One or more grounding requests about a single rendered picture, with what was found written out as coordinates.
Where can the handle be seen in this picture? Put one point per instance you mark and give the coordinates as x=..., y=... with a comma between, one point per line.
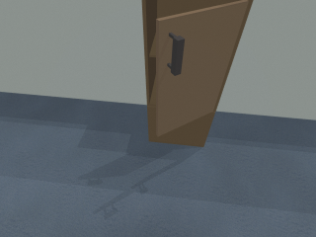
x=177, y=54

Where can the cupboard door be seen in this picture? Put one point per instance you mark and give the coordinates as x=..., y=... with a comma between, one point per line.
x=210, y=35

